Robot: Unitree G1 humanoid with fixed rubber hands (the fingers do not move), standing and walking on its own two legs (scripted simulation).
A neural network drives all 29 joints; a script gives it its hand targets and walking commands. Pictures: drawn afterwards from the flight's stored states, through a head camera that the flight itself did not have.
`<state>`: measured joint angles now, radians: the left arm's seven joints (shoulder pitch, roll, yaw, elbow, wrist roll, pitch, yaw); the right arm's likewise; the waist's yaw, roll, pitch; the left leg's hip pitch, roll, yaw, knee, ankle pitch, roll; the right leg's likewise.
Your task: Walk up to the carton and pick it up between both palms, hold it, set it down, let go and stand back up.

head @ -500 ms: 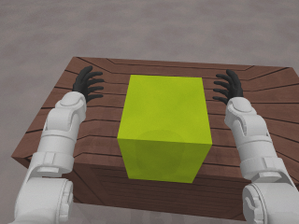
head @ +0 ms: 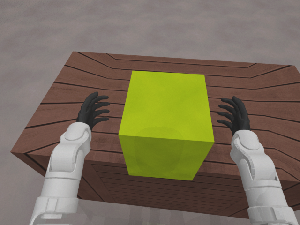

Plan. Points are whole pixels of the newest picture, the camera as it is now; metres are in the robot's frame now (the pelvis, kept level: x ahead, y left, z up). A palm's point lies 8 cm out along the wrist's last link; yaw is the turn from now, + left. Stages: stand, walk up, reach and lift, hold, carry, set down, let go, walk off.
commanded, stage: set down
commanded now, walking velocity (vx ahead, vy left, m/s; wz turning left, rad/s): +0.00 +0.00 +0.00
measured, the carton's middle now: (163, 128) +0.40 -0.01 +0.01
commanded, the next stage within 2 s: let go in 1.28 s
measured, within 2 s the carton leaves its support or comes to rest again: neither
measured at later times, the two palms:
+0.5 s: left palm (83, 158) +0.29 +0.20 +0.03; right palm (237, 166) +0.27 -0.18 +0.03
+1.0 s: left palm (81, 190) +0.23 +0.21 -0.03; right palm (238, 202) +0.20 -0.18 -0.02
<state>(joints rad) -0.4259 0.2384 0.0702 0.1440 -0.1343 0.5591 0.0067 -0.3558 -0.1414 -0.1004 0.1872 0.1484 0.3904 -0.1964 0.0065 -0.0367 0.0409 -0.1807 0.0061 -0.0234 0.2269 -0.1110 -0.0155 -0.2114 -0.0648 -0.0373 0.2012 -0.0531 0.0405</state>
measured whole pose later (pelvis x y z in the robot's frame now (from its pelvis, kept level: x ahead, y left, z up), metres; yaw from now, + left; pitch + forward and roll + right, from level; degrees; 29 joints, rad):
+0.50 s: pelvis +0.01 +0.00 +0.00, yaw -1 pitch +1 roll +0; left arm -0.03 0.20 0.01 0.07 -0.13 0.25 -0.01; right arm 0.07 -0.15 0.05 0.06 0.17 0.12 -0.19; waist 0.04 -0.03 0.06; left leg -0.14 0.02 0.00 0.30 -0.18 -0.01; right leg -0.17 -0.05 -0.01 0.26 -0.10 0.04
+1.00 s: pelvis +0.01 +0.01 +0.00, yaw -2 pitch +1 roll +0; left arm 0.17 0.20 -0.06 0.33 -0.11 -0.15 0.00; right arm 0.29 -0.14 0.09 0.31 0.15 -0.25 -0.12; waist 0.05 -0.02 0.03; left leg -0.15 0.02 0.01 0.36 -0.22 -0.01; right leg -0.19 -0.05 -0.01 0.31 -0.14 0.05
